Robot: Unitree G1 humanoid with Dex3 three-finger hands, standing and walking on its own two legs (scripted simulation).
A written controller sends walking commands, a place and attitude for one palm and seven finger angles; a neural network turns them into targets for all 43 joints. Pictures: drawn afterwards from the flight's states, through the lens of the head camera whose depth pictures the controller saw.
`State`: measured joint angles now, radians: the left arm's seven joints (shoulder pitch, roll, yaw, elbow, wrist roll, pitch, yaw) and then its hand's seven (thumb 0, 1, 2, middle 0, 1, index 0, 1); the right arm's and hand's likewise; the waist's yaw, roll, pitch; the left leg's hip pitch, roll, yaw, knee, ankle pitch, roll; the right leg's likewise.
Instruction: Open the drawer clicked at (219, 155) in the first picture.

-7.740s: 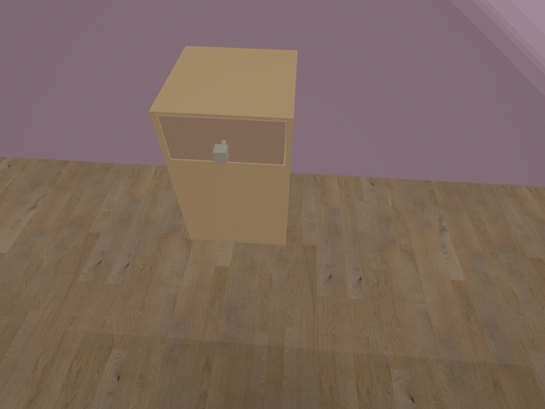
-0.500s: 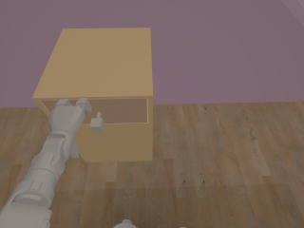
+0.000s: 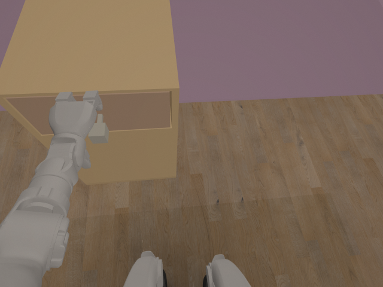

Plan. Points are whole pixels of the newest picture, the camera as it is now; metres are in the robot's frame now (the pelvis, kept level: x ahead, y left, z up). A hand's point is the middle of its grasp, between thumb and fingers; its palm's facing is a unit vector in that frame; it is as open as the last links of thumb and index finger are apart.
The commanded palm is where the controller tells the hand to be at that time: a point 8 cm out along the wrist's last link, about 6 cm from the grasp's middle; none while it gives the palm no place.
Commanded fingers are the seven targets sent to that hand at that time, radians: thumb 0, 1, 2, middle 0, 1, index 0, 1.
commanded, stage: move the hooked fingers above the handle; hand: left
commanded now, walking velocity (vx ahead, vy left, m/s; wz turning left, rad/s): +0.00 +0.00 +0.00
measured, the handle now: (99, 127) +0.52 +0.22 -0.11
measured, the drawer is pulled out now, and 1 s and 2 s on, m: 0.00 0.00 0.00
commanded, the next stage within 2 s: lower the fingers behind the handle in 1.26 s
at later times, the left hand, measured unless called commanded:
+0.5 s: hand (84, 127) +0.48 +0.24 -0.05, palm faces -0.10 -0.02 -0.99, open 13.8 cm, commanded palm +0.48 +0.21 +0.01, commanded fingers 0.00 -0.50 0.30 -0.30 -1.20 -0.30 -1.20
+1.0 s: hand (83, 128) +0.48 +0.24 -0.05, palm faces -0.09 -0.02 -1.00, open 13.8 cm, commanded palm +0.47 +0.22 +0.01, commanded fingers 0.00 -0.50 0.30 -0.30 -1.20 -0.30 -1.20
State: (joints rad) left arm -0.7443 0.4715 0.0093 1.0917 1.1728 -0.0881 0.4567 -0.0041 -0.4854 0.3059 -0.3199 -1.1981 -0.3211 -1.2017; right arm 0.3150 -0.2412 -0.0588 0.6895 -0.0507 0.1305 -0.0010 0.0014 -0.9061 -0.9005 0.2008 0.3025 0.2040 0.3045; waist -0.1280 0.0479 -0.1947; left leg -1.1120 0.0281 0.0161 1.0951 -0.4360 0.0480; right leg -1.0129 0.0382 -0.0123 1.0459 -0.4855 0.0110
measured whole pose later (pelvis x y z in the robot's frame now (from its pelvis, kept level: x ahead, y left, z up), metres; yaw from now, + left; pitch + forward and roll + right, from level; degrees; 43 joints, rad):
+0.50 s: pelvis -0.01 +0.00 -0.02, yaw -1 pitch +28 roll -5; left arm -0.84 0.53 0.01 1.13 1.15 -0.05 0.40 0.00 -0.48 0.31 -0.32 -1.20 -0.32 -1.20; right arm 0.33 -0.23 -0.03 0.69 -0.04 0.11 -0.02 0.00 -0.91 -0.90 0.20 0.30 0.21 0.30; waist -0.16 0.06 -0.18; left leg -1.22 0.04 0.00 1.18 -0.45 0.05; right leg -1.11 0.05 -0.03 1.11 -0.50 0.01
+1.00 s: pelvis -0.01 +0.00 -0.01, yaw -1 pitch +28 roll -4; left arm -0.81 0.52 0.02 1.10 1.14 -0.04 0.42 0.00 -0.48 0.31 -0.32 -1.20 -0.32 -1.20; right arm 0.31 -0.23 -0.03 0.67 -0.04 0.12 -0.01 0.00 -0.91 -0.90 0.20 0.30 0.20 0.30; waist -0.15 0.06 -0.18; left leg -1.20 0.04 0.00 1.17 -0.45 0.05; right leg -1.10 0.05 -0.02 1.11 -0.50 0.01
